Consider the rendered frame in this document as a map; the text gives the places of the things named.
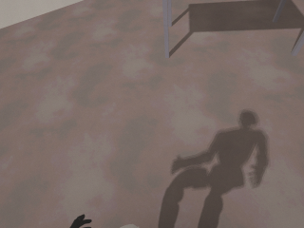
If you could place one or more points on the left robot hand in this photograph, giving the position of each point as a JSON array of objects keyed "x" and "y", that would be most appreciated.
[{"x": 80, "y": 221}]

